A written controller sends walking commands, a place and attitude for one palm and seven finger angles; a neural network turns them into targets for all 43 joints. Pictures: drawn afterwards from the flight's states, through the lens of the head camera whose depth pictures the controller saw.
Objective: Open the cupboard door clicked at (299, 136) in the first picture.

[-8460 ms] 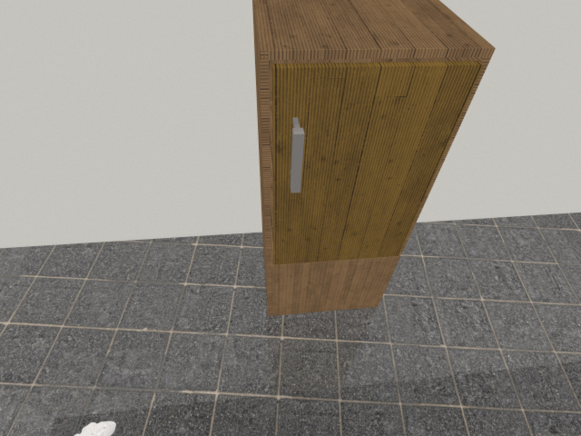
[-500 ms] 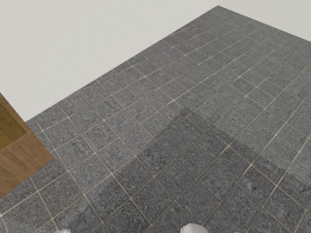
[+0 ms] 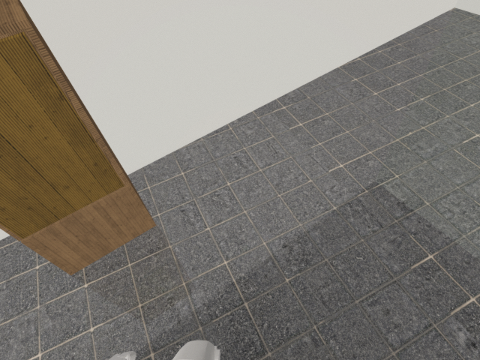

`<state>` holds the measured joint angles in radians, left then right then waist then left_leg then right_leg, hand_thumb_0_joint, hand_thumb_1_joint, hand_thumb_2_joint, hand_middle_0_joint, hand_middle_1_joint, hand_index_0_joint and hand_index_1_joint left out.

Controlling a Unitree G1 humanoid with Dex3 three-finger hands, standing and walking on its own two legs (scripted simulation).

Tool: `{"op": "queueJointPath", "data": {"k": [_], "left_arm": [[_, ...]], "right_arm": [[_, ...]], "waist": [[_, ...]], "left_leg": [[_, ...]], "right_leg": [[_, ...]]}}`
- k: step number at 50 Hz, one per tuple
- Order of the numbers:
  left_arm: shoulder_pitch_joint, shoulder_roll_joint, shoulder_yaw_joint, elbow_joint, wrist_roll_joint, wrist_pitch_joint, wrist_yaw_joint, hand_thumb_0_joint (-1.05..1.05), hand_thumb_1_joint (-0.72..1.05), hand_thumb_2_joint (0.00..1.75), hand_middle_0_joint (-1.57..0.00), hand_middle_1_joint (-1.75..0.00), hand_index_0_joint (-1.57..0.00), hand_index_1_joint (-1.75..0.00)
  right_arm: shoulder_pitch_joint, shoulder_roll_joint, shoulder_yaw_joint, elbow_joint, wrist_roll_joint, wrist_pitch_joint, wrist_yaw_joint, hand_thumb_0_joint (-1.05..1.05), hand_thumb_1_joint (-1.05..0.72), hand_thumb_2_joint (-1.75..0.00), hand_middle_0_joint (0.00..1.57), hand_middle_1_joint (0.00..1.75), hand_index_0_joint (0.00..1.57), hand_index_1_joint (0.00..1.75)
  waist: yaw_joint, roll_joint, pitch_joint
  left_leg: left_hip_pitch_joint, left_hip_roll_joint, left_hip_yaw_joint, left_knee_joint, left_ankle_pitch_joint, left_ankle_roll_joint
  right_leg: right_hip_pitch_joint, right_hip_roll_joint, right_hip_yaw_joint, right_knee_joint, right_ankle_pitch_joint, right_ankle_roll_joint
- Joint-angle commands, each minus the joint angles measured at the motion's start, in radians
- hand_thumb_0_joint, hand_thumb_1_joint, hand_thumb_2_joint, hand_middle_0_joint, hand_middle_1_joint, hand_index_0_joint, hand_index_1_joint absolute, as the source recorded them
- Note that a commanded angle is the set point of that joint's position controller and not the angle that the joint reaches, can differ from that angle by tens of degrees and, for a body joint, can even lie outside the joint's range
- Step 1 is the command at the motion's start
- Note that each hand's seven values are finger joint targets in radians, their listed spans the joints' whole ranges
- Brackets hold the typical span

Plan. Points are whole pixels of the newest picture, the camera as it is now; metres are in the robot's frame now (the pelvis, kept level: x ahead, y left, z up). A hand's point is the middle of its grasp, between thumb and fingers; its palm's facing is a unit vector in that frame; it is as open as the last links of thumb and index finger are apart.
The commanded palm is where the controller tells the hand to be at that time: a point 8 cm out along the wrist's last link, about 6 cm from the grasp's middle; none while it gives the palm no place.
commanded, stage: turn to face it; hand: left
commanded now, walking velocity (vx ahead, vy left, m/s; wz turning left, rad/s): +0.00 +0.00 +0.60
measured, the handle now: out of the picture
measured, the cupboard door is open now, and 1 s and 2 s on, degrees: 0 0 0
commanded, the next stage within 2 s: take the last steps up to it in 0.94 s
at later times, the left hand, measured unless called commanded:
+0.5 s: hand out of the picture +0.02 +0.28 -0.17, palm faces +0.35 -0.90 -0.26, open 7.4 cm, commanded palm none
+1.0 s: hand out of the picture -0.04 +0.18 -0.15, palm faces +0.55 -0.79 -0.28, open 7.4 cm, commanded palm none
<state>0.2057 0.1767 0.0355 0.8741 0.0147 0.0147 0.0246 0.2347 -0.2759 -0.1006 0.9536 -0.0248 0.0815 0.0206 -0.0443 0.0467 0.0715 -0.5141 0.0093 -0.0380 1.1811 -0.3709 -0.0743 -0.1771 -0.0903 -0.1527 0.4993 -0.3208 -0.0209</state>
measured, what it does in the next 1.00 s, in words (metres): steps on the spot, turning left: left foot, then right foot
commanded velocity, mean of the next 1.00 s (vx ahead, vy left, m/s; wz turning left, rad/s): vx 0.00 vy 0.00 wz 0.48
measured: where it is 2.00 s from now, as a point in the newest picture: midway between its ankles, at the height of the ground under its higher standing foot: outside the picture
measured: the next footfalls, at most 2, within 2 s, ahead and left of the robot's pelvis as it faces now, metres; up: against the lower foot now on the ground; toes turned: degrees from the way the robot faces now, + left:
left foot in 0.24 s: +0.02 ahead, +0.16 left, +0.00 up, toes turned +14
right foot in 0.68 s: +0.12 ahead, -0.08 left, +0.00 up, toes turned +21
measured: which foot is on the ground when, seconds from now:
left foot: up 0.00-0.22, down 0.24-0.70, up 0.72-1.00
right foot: down 0.00-0.24, up 0.26-0.66, down 0.68-1.00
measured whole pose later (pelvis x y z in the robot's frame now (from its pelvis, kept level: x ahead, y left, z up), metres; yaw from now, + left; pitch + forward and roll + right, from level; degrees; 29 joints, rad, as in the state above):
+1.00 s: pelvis +0.03 -0.02 +0.00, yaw +33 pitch -1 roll +2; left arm 0.27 0.17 0.03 0.92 0.02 0.01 0.02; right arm 0.22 -0.25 -0.08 0.99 -0.02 0.08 0.01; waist 0.00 0.03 0.06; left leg -0.42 0.03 -0.04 1.04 -0.40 -0.06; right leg -0.21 -0.10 -0.18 0.50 -0.27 -0.02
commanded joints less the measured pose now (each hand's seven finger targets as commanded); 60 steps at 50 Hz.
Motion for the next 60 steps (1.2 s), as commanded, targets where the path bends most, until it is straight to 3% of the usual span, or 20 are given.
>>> {"op": "queueJointPath", "data": {"k": [1, 7, 10, 11, 12, 13, 14, 19, 26, 32, 33, 34, 35, 36, 39, 42, 52, 57, 58, 60], "left_arm": [[0.081, 0.214, 0.055, -0.044, 0.009, -0.026, 0.012, 0.00, 0.90, 0.90, -0.20, -0.30, -0.20, -0.30], [0.113, 0.250, 0.072, -0.022, 0.017, -0.013, 0.011, 0.00, 0.90, 0.90, -0.20, -0.30, -0.20, -0.30], [0.096, 0.264, 0.078, -0.018, 0.009, -0.009, 0.006, 0.00, 0.90, 0.90, -0.20, -0.30, -0.20, -0.30], [0.089, 0.252, 0.076, -0.022, 0.000, -0.006, 0.002, 0.00, 0.90, 0.90, -0.20, -0.30, -0.20, -0.30], [0.073, 0.187, 0.065, -0.058, -0.008, -0.004, -0.005, 0.00, 0.90, 0.90, -0.20, -0.30, -0.20, -0.30], [0.012, 0.148, 0.043, -0.100, -0.005, 0.002, 0.000, 0.00, 0.90, 0.90, -0.20, -0.30, -0.20, -0.30], [-0.008, 0.179, 0.048, -0.103, 0.001, 0.012, 0.006, 0.00, 0.90, 0.90, -0.20, -0.30, -0.20, -0.30], [0.022, 0.173, 0.056, -0.040, 0.002, 0.019, -0.010, 0.00, 0.90, 0.90, -0.20, -0.30, -0.20, -0.30], [-0.061, 0.155, 0.049, -0.083, -0.002, 0.018, -0.005, 0.00, 0.90, 0.90, -0.20, -0.30, -0.20, -0.30], [0.026, 0.155, 0.048, -0.074, -0.012, -0.008, -0.001, 0.00, 0.90, 0.90, -0.20, -0.30, -0.20, -0.30], [0.077, 0.174, 0.054, -0.064, -0.010, -0.020, 0.003, 0.00, 0.90, 0.90, -0.20, -0.30, -0.20, -0.30], [0.105, 0.263, 0.071, -0.057, 0.007, -0.032, 0.012, 0.00, 0.90, 0.90, -0.20, -0.30, -0.20, -0.30], [0.107, 0.328, 0.079, -0.063, 0.011, -0.029, 0.013, 0.00, 0.90, 0.90, -0.20, -0.30, -0.20, -0.30], [0.088, 0.299, 0.070, -0.069, 0.006, -0.023, 0.014, 0.00, 0.90, 0.90, -0.20, -0.30, -0.20, -0.30], [-0.061, 0.196, 0.046, -0.090, 0.003, -0.023, 0.012, 0.00, 0.90, 0.90, -0.20, -0.30, -0.20, -0.30], [-0.018, 0.176, 0.044, -0.069, 0.006, -0.029, 0.013, 0.00, 0.90, 0.90, -0.20, -0.30, -0.20, -0.30], [0.156, 0.213, 0.057, 0.041, 0.021, -0.027, 0.011, 0.00, 0.90, 0.90, -0.20, -0.30, -0.20, -0.30], [0.128, 0.223, 0.066, 0.081, 0.013, -0.024, 0.000, 0.00, 0.90, 0.90, -0.20, -0.30, -0.20, -0.30], [0.107, 0.200, 0.063, 0.076, 0.005, -0.019, -0.005, 0.00, 0.90, 0.90, -0.20, -0.30, -0.20, -0.30], [0.013, 0.093, 0.036, 0.010, 0.007, -0.009, -0.016, 0.00, 0.90, 0.90, -0.20, -0.30, -0.20, -0.30]], "right_arm": [[-0.110, -0.043, 0.001, -0.101, 0.005, -0.020, 0.006, 0.00, -0.90, -0.90, 0.20, 0.30, 0.20, 0.30], [-0.160, -0.026, 0.023, -0.120, 0.015, -0.041, 0.007, 0.00, -0.90, -0.90, 0.20, 0.30, 0.20, 0.30], [-0.086, -0.056, 0.018, -0.109, 0.011, -0.052, 0.001, 0.00, -0.90, -0.90, 0.20, 0.30, 0.20, 0.30], [-0.007, -0.098, 0.005, -0.092, 0.007, -0.060, 0.000, 0.00, -0.90, -0.90, 0.20, 0.30, 0.20, 0.30], [0.064, -0.217, -0.024, -0.085, 0.003, -0.070, -0.005, 0.00, -0.90, -0.90, 0.20, 0.30, 0.20, 0.30], [0.131, -0.275, -0.036, -0.065, 0.015, -0.065, -0.014, 0.00, -0.90, -0.90, 0.20, 0.30, 0.20, 0.30], [0.127, -0.254, -0.027, -0.054, 0.012, -0.059, -0.018, 0.00, -0.90, -0.90, 0.20, 0.30, 0.20, 0.30], [-0.079, -0.153, 0.006, -0.113, 0.005, -0.071, -0.035, 0.00, -0.90, -0.90, 0.20, 0.30, 0.20, 0.30], [-0.033, -0.167, -0.007, -0.110, -0.001, -0.063, -0.030, 0.00, -0.90, -0.90, 0.20, 0.30, 0.20, 0.30], [-0.072, -0.156, -0.016, -0.125, 0.003, -0.054, -0.028, 0.00, -0.90, -0.90, 0.20, 0.30, 0.20, 0.30], [-0.070, -0.126, -0.013, -0.129, 0.009, -0.056, -0.027, 0.00, -0.90, -0.90, 0.20, 0.30, 0.20, 0.30], [-0.039, -0.054, -0.004, -0.138, 0.020, -0.058, -0.021, 0.00, -0.90, -0.90, 0.20, 0.30, 0.20, 0.30], [-0.051, -0.036, -0.001, -0.160, 0.014, -0.055, -0.024, 0.00, -0.90, -0.90, 0.20, 0.30, 0.20, 0.30], [-0.054, -0.076, -0.011, -0.151, 0.006, -0.046, -0.025, 0.00, -0.90, -0.90, 0.20, 0.30, 0.20, 0.30], [-0.009, -0.065, -0.014, -0.082, -0.002, -0.024, -0.006, 0.00, -0.90, -0.90, 0.20, 0.30, 0.20, 0.30], [0.003, -0.045, -0.006, -0.058, 0.001, -0.023, -0.001, 0.00, -0.90, -0.90, 0.20, 0.30, 0.20, 0.30], [-0.117, 0.003, 0.033, -0.052, 0.017, -0.041, -0.014, 0.00, -0.90, -0.90, 0.20, 0.30, 0.20, 0.30], [-0.017, -0.001, 0.043, -0.019, 0.012, -0.067, -0.014, 0.00, -0.90, -0.90, 0.20, 0.30, 0.20, 0.30], [0.038, -0.029, 0.037, -0.003, 0.011, -0.078, -0.015, 0.00, -0.90, -0.90, 0.20, 0.30, 0.20, 0.30], [0.172, -0.181, 0.004, 0.021, -0.006, -0.080, -0.026, 0.00, -0.90, -0.90, 0.20, 0.30, 0.20, 0.30]], "waist": [[0.074, -0.250, -0.040], [0.100, -0.286, -0.092], [0.052, -0.247, -0.133], [0.004, -0.154, -0.183], [-0.037, 0.164, -0.233], [-0.063, 0.256, -0.248], [-0.053, 0.130, -0.230], [0.037, 0.136, -0.094], [0.013, 0.120, -0.078], [0.062, 0.121, -0.130], [0.087, 0.052, -0.154], [0.094, -0.185, -0.189], [0.098, -0.348, -0.157], [0.088, -0.237, -0.132], [0.017, -0.235, -0.020], [0.026, -0.237, -0.024], [0.106, -0.248, -0.089], [0.060, -0.217, -0.116], [0.025, -0.116, -0.118], [-0.049, 0.328, -0.034]], "left_leg": [[-0.074, 0.019, 0.045, -0.102, -0.031, -0.017], [0.083, 0.012, 0.130, -0.418, -0.066, 0.015], [0.259, -0.015, 0.164, -0.648, 0.096, 0.039], [0.433, 0.017, 0.117, -0.757, 0.275, 0.063], [0.639, 0.274, -0.217, -0.783, 0.640, 0.172], [0.651, 0.422, -0.380, -0.767, 1.064, 0.298], [0.597, 0.426, -0.289, -0.748, 0.950, 0.327], [0.369, 0.202, -0.145, -0.793, 0.707, 0.217], [0.341, 0.199, -0.267, -0.812, 0.541, 0.248], [0.233, 0.144, -0.316, -0.696, 0.562, 0.202], [0.174, 0.100, -0.290, -0.622, 0.448, 0.160], [0.005, -0.020, -0.157, -0.433, 0.124, 0.078], [-0.082, -0.103, -0.043, -0.205, -0.252, 0.029], [-0.049, -0.047, -0.092, -0.052, -0.231, 0.042], [-0.040, -0.002, -0.058, 0.092, -0.024, 0.029], [-0.027, 0.004, -0.023, 0.058, 0.041, 0.014], [0.101, 0.007, 0.075, -0.374, -0.111, 0.017], [0.351, -0.006, 0.140, -0.678, 0.010, 0.049], [0.475, 0.019, 0.098, -0.795, 0.042, 0.068], [0.576, 0.371, -0.394, -0.989, -0.038, 0.248]], "right_leg": [[0.132, -0.239, 0.116, -0.134, 0.550, -0.083], [0.162, -0.274, 0.055, -0.039, 0.675, -0.084], [0.110, -0.262, -0.011, 0.095, 0.666, -0.030], [0.002, -0.240, -0.040, 0.255, 0.563, 0.013], [-0.287, -0.099, -0.066, 0.495, 0.004, 0.091], [-0.419, -0.034, 0.033, 0.635, -0.396, 0.117], [-0.404, -0.060, 0.100, 0.694, -0.364, 0.100], [-0.357, -0.036, 0.127, 0.681, -0.102, 0.121], [-0.306, 0.010, 0.132, 0.454, -0.119, 0.128], [-0.024, 0.074, 0.108, 0.068, 0.029, 0.107], [0.094, 0.031, 0.138, -0.094, 0.136, 0.102], [0.248, -0.197, 0.343, -0.187, 0.212, 0.040], [0.177, -0.417, 0.553, -0.201, 0.390, -0.084], [0.058, -0.404, 0.483, -0.197, 0.332, -0.133], [-0.071, -0.236, 0.275, -0.216, 0.169, -0.071], [-0.041, -0.207, 0.183, -0.213, 0.210, -0.057], [0.111, -0.258, 0.173, -0.132, 0.535, -0.123], [-0.025, -0.254, 0.141, -0.110, 0.098, -0.060], [-0.142, -0.211, 0.088, -0.027, -0.045, -0.018], [-0.526, 0.012, -0.033, 0.423, -0.327, 0.074]]}}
